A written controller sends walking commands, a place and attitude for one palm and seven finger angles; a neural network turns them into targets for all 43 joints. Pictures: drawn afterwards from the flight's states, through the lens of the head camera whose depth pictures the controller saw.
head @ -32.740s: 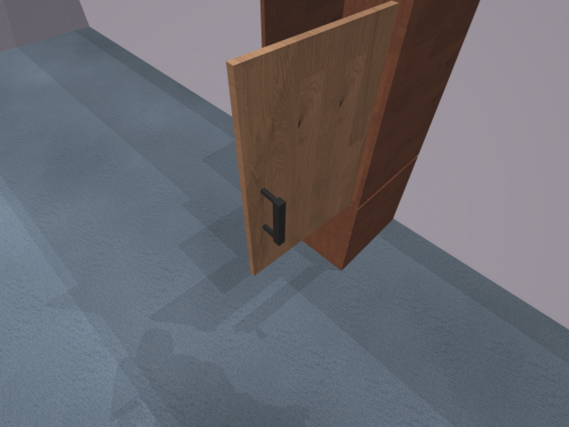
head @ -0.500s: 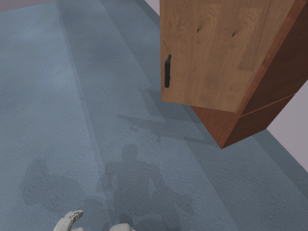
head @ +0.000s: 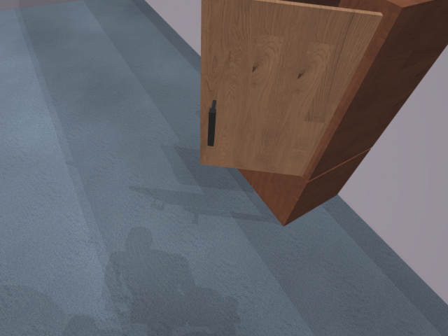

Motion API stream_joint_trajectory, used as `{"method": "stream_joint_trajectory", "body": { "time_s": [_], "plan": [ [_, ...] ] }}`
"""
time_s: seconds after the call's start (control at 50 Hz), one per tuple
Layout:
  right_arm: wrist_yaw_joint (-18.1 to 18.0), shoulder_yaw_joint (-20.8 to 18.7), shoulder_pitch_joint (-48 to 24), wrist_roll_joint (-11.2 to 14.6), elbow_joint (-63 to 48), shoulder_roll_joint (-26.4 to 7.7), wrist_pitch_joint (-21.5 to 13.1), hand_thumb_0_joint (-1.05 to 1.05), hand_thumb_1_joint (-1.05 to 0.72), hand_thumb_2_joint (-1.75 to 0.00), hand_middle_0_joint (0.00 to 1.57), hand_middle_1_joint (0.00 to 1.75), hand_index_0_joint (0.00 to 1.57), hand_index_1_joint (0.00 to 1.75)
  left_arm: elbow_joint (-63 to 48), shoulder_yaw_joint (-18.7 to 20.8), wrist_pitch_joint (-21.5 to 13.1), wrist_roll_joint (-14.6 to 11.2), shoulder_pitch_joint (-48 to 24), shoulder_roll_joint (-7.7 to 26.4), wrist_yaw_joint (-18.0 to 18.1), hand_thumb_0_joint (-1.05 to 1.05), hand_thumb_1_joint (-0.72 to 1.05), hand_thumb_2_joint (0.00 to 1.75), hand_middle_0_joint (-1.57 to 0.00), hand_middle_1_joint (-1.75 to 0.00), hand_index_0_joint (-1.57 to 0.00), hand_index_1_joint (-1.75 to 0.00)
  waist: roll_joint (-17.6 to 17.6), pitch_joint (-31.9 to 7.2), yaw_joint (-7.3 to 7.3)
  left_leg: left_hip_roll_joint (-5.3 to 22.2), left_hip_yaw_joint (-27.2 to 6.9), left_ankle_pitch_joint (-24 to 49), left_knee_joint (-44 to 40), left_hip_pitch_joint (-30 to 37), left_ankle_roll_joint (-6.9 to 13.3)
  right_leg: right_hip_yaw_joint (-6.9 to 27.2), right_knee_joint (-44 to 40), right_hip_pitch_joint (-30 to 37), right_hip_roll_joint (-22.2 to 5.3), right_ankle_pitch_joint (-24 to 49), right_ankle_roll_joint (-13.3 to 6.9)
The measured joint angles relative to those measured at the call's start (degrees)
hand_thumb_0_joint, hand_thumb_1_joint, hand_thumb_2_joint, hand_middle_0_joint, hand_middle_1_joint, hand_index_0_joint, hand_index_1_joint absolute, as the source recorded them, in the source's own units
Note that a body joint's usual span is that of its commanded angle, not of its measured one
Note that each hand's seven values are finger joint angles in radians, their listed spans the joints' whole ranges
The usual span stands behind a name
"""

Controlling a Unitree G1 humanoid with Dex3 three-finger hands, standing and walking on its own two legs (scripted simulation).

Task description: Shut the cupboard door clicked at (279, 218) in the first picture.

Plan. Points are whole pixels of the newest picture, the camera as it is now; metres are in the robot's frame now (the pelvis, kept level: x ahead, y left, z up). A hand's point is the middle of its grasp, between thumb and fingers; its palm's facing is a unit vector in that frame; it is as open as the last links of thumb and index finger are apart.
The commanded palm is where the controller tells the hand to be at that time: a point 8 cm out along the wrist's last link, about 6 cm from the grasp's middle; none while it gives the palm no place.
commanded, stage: take the last steps up to it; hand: left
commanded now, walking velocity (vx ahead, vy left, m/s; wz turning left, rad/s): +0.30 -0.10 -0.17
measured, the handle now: (212, 123) +0.71 +0.07 -0.11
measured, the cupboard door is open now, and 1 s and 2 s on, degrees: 53 53 53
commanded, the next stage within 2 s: come to a stop and stand still in 0.68 s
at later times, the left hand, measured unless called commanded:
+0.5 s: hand out of the picture +0.08 +0.13 -0.19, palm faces +0.01 -0.99 -0.11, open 7.4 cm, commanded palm none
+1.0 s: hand (192, 242) +0.35 +0.09 -0.17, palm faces -0.09 -0.97 -0.22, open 7.4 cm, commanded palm none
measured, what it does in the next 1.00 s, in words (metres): walks ahead: right foot, then left foot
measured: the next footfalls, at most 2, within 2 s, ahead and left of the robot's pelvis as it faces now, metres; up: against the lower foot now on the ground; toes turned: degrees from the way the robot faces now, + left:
right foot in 0.18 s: +0.05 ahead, -0.15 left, +0.00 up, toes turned -6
left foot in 0.52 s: +0.24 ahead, +0.07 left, +0.00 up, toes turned +5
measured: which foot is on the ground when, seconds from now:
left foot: down 0.00-0.18, up 0.20-0.50, down 0.52-0.88, up 0.90-1.00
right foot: up 0.00-0.16, down 0.18-0.52, up 0.54-0.86, down 0.88-1.00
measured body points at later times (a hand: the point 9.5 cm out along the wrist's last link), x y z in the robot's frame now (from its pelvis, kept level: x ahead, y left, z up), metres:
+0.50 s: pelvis +0.11 -0.03 -0.01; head +0.14 -0.01 +0.44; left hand +0.08 +0.18 -0.18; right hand +0.15 -0.28 -0.15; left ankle +0.19 +0.07 -0.74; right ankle +0.01 -0.14 -0.74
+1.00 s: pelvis +0.25 -0.08 -0.01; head +0.28 -0.10 +0.44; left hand +0.35 +0.14 -0.15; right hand +0.22 -0.31 -0.17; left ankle +0.20 +0.05 -0.72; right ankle +0.27 -0.19 -0.74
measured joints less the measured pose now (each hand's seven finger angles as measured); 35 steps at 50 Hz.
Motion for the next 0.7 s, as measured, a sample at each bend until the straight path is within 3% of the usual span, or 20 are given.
{"method": "stream_joint_trajectory", "body": {
  "time_s": [0.08,0.16,0.22,0.26,0.3,0.36,0.44,0.5,0.52,0.56,0.62,0.66,0.7],
  "plan": [
    [0.5,-0.73,1.69,-0.16,1.43,-0.41,-0.34,0.0,-0.91,-0.9,0.2,0.3,0.2,0.3,0.75,-0.26,-0.21,0.26,0.28,-0.33,-1.03,0.01,0.91,0.9,-0.2,-0.29,-0.2,-0.3,1.72,-0.47,-1.05,1.49,0.93,-0.07,-1.3,1.45,-0.89,-2.1,-8.57,2.68,-1.0,0.81,-0.5],
    [0.87,-1.71,4.16,0.11,3.62,-1.69,-0.11,0.0,-0.9,-0.9,0.2,0.3,0.2,0.3,1.05,-0.43,-1.65,0.35,0.54,-0.65,-1.67,0.01,0.91,0.9,-0.2,-0.29,-0.2,-0.3,2.55,-1.3,-1.76,2.49,1.47,-2.86,2.05,1.45,-2.34,-3.53,-23.08,8.93,-0.95,6.3,-1.59],
    [1.09,-2.45,5.24,0.59,5.76,-3.29,1.01,0.0,-0.91,-0.9,0.2,0.3,0.2,0.3,1.9,-0.62,-3.65,0.26,0.78,-1.85,-0.81,0.01,0.91,0.9,-0.2,-0.29,-0.2,-0.3,4.02,-1.43,-1.61,2.5,-0.99,-11.95,13.95,-2.47,-1.72,-4.22,-24.16,10.51,-0.13,10.08,-3.02],
    [1.32,-2.85,4.85,0.55,6.95,-3.92,1.78,0.01,-0.91,-0.9,0.2,0.3,0.2,0.3,2.37,-0.92,-4.63,0.1,2.17,-2.76,-0.01,0.0,0.91,0.9,-0.2,-0.29,-0.2,-0.3,4.03,-1.78,-1.08,1.25,-2.27,-12.63,23.64,-6.74,-1.32,-4.3,-25.47,12.25,0.1,9.43,-3.55],
    [1.69,-3.21,3.96,0.4,6.91,-4.1,1.66,0.01,-0.91,-0.9,0.2,0.3,0.2,0.3,3.26,-1.19,-5.09,0.13,3.95,-3.4,0.65,0.0,0.91,0.9,-0.2,-0.29,-0.2,-0.3,3.35,-1.97,-0.96,0.67,-1.95,-10.02,28.25,-10.41,-1.37,-3.97,-28.39,14.36,0.13,9.89,-3.65],
    [2.13,-3.32,2.32,0.3,5.55,-3.74,0.85,0.01,-0.91,-0.9,0.2,0.3,0.2,0.3,5.33,-1.71,-5.49,0.11,6.12,-4.1,0.98,0.0,0.91,0.9,-0.2,-0.29,-0.2,-0.3,2.39,-1.88,-1.33,0.89,-1.05,-5.06,26.6,-13.96,-1.9,-4.01,-32.36,17.13,0.42,10.81,-3.35],
    [2.4,-2.98,-0.06,0.52,3.99,-2.44,-0.31,0.01,-0.91,-0.9,0.19,0.3,0.19,0.3,7.94,-2.08,-5.84,0.19,7.99,-4.82,1.03,0.0,0.91,0.9,-0.2,-0.29,-0.2,-0.3,1.34,-0.96,-0.85,0.92,-0.52,-2.07,16.74,-14.11,-1.77,-4.15,-34.25,20.09,1.04,9.63,-2.92],
    [2.34,-2.42,-1.37,0.56,3.23,-1.46,-1.58,0.0,-0.91,-0.9,0.19,0.3,0.19,0.3,9.42,-1.98,-5.65,0.01,9.25,-5.13,1.02,0.0,0.91,0.9,-0.2,-0.29,-0.2,-0.3,0.62,-0.21,-0.24,0.13,0.12,1.84,7.71,-10.59,-1.19,-4.03,-31.16,21.28,1.05,5.94,-2.11],
    [2.21,-2.25,-1.67,0.41,3.01,-1.18,-2.3,0.0,-0.91,-0.9,0.19,0.3,0.2,0.3,9.68,-1.89,-5.42,-0.12,9.75,-5.17,0.97,0.0,0.91,0.9,-0.2,-0.29,-0.2,-0.3,0.24,-0.1,-0.1,-0.28,0.32,4.07,5.97,-9.41,0.2,-3.64,-27.71,20.46,0.75,3.67,-2.06],
    [1.67,-1.83,-2.52,-0.05,2.75,-0.06,-3.29,0.0,-0.91,-0.9,0.19,0.3,0.2,0.3,10.03,-1.76,-4.5,-0.3,9.55,-4.83,0.96,0.01,0.91,0.9,-0.2,-0.29,-0.2,-0.3,-1.28,0.5,0.15,-0.75,1.82,2.16,8.57,-9.04,2.02,-2.25,-14.08,15.22,-0.23,-0.51,-3.04],
    [0.84,-1.14,-1.89,0.04,2.35,1.3,-3.43,0.0,-0.91,-0.9,0.2,0.3,0.2,0.3,9.55,-1.57,-3.49,0.05,7.84,-4.12,0.72,0.01,0.91,0.9,-0.2,-0.29,-0.2,-0.3,-1.73,0.61,-0.05,-0.89,3.16,0.14,6.59,-6.04,2.08,-1.57,4.49,5.54,-0.72,0.26,-3.44],
    [-0.02,-1.51,-0.85,0.2,2.74,1.37,-3.34,0.0,-0.93,-0.9,0.2,0.3,0.2,0.3,8.36,-1.19,-3.33,0.27,5.98,-3.73,0.51,0.01,0.91,0.9,-0.2,-0.29,-0.2,-0.3,-1.47,0.67,-0.18,-1.2,3.42,1.19,3.02,-3.46,1.62,-1.97,7.04,1.17,-1.92,2.89,-2.92],
    [-0.04,-1.45,0.41,0.21,3.59,1.02,-3.16,0.0,-0.94,-0.9,0.2,0.3,0.2,0.3,6.77,-0.92,-3.41,0.28,4.0,-3.45,0.41,0.01,0.91,0.9,-0.2,-0.29,-0.2,-0.3,-0.82,0.68,-0.24,-1.32,3.3,2.03,-0.27,-1.11,1.56,-2.3,3.63,-1.26,-3.04,4.89,-2.41]
  ]
}}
